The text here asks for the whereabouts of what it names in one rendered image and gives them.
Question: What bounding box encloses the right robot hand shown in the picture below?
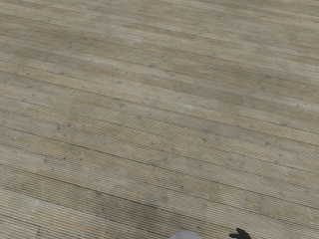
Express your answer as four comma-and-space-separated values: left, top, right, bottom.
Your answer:
229, 227, 251, 239

